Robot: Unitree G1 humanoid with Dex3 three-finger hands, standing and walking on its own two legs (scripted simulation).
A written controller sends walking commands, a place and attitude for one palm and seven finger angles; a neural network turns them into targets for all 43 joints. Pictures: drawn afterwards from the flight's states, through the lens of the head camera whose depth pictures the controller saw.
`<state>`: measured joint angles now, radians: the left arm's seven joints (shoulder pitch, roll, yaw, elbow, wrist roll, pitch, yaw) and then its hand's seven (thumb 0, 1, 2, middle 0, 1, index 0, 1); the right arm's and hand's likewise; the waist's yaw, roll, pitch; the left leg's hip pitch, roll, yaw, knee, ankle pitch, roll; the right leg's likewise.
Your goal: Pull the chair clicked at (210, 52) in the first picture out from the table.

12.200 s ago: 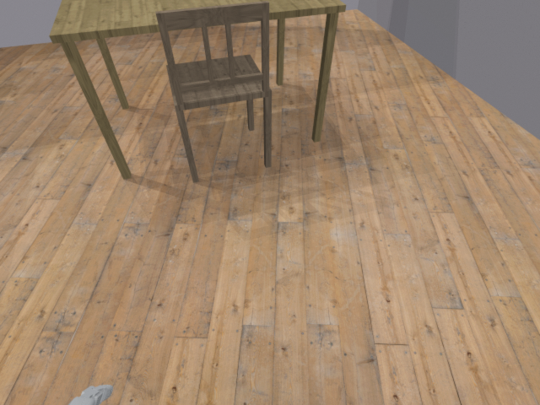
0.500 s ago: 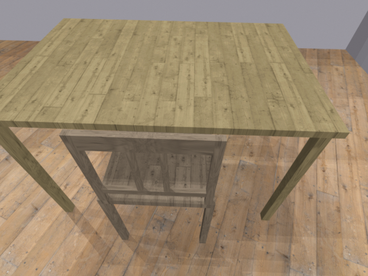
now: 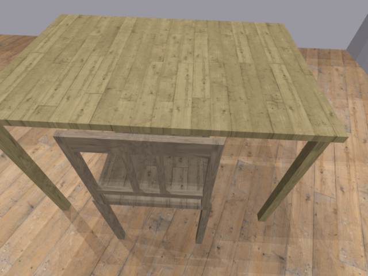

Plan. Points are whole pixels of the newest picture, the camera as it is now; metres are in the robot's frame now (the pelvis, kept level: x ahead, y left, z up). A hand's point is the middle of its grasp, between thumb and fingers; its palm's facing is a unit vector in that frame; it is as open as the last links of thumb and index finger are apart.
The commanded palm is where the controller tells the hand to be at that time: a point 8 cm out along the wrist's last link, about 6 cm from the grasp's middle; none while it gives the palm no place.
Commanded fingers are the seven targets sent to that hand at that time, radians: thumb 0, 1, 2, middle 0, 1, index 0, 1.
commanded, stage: look again from close up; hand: left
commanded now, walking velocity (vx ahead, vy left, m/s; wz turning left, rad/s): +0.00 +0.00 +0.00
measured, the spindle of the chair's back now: (131, 172) +0.41 +0.19 -0.11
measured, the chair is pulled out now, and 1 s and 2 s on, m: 0.00 0.00 0.00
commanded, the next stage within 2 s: raise the hand toward the chair's back in 0.22 s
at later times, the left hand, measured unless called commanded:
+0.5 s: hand (101, 264) +0.15 +0.18 -0.05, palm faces +0.27 -0.95 -0.17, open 7.6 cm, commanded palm +0.09 +0.22 -0.07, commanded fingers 0.00 0.67 0.80 -0.18 -0.26 -0.18 -0.26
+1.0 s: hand (113, 262) +0.16 +0.16 -0.04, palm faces -0.04 -0.99 -0.09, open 11.5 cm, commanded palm +0.12 +0.22 -0.06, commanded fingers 0.00 0.08 0.55 -0.12 -0.17 -0.12 -0.17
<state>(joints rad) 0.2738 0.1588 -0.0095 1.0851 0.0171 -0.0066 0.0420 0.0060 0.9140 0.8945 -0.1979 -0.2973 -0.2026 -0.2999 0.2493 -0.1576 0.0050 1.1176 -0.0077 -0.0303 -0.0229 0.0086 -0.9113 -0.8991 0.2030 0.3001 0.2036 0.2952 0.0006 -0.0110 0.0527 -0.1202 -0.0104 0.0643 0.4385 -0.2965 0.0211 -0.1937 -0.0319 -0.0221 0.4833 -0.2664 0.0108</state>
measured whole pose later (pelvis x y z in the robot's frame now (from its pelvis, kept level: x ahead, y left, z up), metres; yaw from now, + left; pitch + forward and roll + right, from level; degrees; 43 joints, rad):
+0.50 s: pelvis -0.02 -0.01 -0.01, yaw +3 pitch +0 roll +0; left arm 0.40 0.16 0.04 0.28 -0.14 -0.11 0.10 0.03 0.89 0.87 -0.19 -0.29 -0.20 -0.29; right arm 0.32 -0.24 -0.01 0.88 0.03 -0.24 -0.07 0.02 -0.91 -0.90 0.21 0.30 0.21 0.30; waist -0.03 0.04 -0.03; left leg -0.26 -0.01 0.02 0.57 -0.32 0.01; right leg -0.30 -0.04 -0.07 0.58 -0.29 0.00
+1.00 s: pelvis -0.06 -0.03 -0.11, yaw +3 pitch +15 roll -2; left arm 0.33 0.23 0.13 0.01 -0.25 -0.53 -0.34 0.01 0.30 0.64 -0.13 -0.20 -0.14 -0.21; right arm 0.15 -0.22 0.02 0.55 0.02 -0.25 -0.03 0.01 -0.90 -0.90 0.21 0.30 0.21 0.30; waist 0.02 0.04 -0.12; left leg -0.97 0.03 -0.06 1.27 -0.57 -0.02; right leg -0.96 -0.03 -0.13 1.21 -0.51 -0.04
